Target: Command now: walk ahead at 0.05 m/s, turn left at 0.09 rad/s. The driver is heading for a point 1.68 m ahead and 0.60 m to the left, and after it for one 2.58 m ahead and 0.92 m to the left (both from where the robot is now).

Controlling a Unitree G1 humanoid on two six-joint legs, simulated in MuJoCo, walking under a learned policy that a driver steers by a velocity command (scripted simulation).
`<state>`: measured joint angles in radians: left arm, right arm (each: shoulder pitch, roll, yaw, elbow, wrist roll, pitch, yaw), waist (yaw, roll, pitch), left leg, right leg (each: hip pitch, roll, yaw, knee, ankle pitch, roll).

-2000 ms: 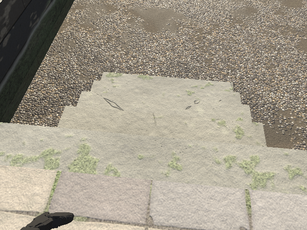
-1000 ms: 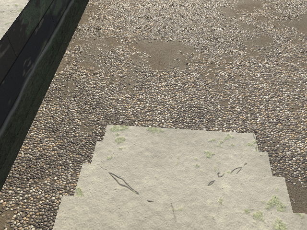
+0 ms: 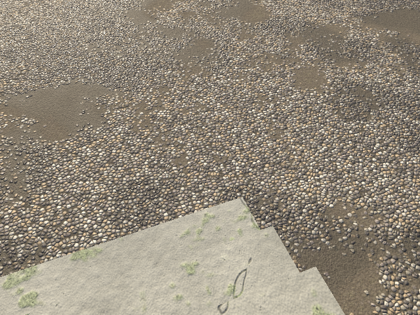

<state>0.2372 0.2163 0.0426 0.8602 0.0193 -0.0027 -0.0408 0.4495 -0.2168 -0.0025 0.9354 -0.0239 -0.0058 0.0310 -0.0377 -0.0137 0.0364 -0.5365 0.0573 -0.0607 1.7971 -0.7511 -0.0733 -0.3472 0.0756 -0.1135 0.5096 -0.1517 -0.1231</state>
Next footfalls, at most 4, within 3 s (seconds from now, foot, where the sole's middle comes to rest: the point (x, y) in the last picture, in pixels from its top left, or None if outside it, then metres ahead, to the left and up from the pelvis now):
0.54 left None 0.04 0.21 -0.77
0.92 right None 0.13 0.01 -0.77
2.26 right None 0.41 0.17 -0.94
2.76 left None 0.57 0.50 -1.11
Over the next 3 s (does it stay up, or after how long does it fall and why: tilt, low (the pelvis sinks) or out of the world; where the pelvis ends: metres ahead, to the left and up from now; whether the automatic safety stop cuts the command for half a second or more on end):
stays up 0.61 0.42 -0.35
